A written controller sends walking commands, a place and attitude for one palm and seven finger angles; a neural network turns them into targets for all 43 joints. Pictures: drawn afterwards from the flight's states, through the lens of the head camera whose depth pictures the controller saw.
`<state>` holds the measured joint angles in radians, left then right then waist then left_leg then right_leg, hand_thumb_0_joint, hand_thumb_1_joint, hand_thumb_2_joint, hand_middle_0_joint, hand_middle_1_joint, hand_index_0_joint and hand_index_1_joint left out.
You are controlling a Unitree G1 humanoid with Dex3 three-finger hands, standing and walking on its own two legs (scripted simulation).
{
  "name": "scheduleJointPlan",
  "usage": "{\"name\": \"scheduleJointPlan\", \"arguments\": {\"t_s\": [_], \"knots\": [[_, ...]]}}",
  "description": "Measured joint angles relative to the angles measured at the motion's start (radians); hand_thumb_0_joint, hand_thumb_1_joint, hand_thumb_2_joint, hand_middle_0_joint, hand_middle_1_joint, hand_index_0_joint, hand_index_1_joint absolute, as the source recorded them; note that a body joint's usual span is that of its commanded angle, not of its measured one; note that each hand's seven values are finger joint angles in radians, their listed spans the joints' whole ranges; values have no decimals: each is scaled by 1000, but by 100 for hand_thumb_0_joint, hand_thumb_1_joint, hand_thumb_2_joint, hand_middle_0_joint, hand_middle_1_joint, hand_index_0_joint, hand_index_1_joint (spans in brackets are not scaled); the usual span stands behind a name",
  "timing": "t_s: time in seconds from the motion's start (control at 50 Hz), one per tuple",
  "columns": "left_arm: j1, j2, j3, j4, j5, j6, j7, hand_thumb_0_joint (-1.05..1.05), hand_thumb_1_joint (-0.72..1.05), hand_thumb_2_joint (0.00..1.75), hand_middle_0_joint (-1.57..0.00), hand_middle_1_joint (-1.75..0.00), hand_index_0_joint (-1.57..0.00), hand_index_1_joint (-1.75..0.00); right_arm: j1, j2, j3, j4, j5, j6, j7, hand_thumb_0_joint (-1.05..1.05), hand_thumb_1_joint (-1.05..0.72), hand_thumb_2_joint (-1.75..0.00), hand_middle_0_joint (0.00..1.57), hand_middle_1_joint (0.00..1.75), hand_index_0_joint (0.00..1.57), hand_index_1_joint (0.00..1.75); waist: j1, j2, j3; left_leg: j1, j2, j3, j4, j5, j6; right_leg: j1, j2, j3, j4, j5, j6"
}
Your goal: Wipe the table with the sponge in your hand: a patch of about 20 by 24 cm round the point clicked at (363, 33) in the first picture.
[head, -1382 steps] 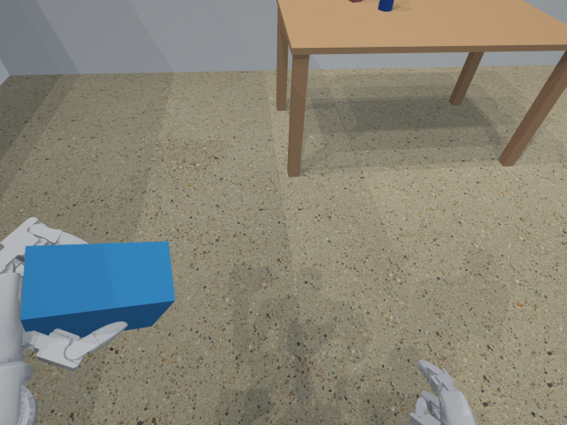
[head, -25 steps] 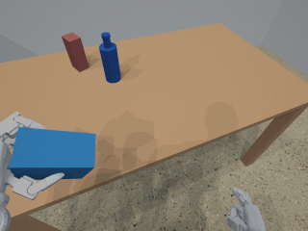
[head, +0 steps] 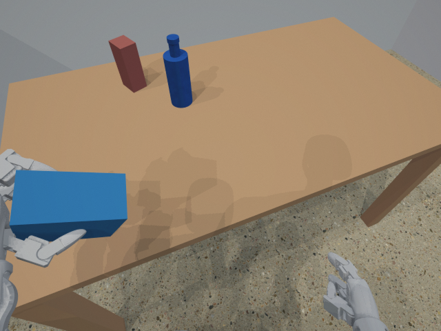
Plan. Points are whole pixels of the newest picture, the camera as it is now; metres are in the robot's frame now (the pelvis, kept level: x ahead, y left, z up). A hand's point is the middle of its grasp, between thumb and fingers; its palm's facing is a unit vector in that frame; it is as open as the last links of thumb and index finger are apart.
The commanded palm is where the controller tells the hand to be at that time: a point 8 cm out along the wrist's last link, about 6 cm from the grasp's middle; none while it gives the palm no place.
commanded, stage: come to a stop and stand still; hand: left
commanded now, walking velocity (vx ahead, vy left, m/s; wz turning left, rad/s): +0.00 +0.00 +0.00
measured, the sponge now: (87, 208) +0.26 +0.22 +0.13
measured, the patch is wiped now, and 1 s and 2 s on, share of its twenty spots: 0.00 0.00 0.00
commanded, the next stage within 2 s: look again from close up in 1.50 s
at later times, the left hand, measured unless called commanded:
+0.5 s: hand out of the picture +0.20 +0.34 +0.15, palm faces +0.36 -0.85 -0.38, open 10.6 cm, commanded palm +0.14 +0.37 +0.18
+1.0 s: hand out of the picture +0.15 +0.40 +0.15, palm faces +0.42 -0.85 -0.31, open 10.6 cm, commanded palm +0.09 +0.43 +0.18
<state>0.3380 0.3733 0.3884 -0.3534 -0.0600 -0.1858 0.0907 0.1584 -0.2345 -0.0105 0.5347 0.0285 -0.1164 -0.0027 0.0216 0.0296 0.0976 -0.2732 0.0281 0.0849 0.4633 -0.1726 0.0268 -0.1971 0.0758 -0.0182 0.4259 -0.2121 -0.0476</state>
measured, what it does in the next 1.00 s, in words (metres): shifts its weight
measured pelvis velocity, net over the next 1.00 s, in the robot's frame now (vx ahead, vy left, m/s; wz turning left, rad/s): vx -0.05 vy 0.14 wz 0.05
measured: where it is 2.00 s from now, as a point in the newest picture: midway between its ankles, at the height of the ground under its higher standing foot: outside the picture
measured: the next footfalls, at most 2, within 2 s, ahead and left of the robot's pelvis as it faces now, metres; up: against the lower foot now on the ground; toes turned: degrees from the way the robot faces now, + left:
left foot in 1.20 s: -0.05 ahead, +0.34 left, +0.00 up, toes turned +2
right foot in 1.44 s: -0.01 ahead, +0.14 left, +0.00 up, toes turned +0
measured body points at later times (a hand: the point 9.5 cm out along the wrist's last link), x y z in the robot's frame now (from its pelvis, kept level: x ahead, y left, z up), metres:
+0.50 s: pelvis -0.02 +0.09 +0.00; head +0.00 +0.12 +0.45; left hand +0.17 +0.38 +0.17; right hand +0.17 -0.10 -0.06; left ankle +0.05 +0.10 -0.74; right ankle -0.02 -0.05 -0.74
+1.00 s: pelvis -0.05 +0.14 -0.01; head -0.04 +0.18 +0.44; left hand +0.13 +0.45 +0.16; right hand +0.15 -0.07 -0.06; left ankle +0.04 +0.11 -0.74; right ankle -0.03 -0.04 -0.73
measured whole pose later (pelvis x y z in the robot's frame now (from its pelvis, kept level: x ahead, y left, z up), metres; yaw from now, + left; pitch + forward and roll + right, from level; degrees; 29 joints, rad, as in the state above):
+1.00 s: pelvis -0.05 +0.14 -0.01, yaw +3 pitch -3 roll -4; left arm 0.37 0.35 0.33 -0.46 -0.02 -0.18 0.09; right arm 0.19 -0.19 0.00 0.58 0.01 -0.11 -0.03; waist 0.05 -0.02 0.08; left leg -0.27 -0.13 0.11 0.40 -0.12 0.03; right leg -0.22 -0.01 0.00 0.58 -0.38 -0.02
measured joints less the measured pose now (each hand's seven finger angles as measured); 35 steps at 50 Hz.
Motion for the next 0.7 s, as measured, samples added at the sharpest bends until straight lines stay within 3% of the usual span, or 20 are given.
{"name": "scheduleJointPlan", "arguments": {"t_s": [0.06,0.1,0.22,0.34,0.48,0.58,0.7], "knots": [[116,-43,-95,-80,13,-3,-21,-1,-53,103,-68,-130,-69,-130,24,6,4,6,-9,-2,-9,1,-91,-90,20,30,20,30,-11,-15,-11,-4,-15,4,10,-4,21,0,-15,3,5,-1,13],[162,-31,-119,-111,20,-7,-31,-1,-53,103,-68,-130,-69,-130,42,19,14,16,-16,-1,-24,1,-91,-90,20,30,20,30,-12,-40,-18,-5,-25,4,13,-5,30,1,-25,2,6,-1,21],[72,43,-38,-97,42,-15,-7,-1,-54,103,-69,-129,-70,-129,79,49,39,25,-23,-20,-49,1,-91,-90,20,30,20,30,19,-89,-12,-8,-59,0,2,10,64,-11,-54,0,35,-38,38],[-23,9,8,-109,50,-29,22,-1,-53,103,-69,-130,-70,-130,63,65,54,35,-28,-54,-20,1,-91,-90,20,30,20,30,27,-80,-15,-6,-96,11,-29,33,89,-14,-78,32,50,-66,32],[63,-14,-57,-130,59,-22,0,-1,-53,103,-68,-130,-70,-130,44,91,62,27,-37,-39,-2,1,-90,-90,20,30,20,30,11,-69,-38,23,-118,40,-107,63,68,1,-78,27,36,-87,26],[67,18,-46,-105,56,1,-9,-1,-53,103,-69,-129,-70,-130,36,74,57,22,-39,-18,-10,1,-90,-90,20,30,20,30,-2,-52,-15,22,-123,30,-110,71,49,35,-76,13,-34,5,29],[82,31,-19,-141,42,-10,-1,-1,-53,103,-69,-129,-70,-130,41,48,43,33,-34,-11,-15,1,-91,-90,20,30,20,30,5,-58,-9,30,-137,28,-131,85,49,28,-86,14,-18,-26,22]]}}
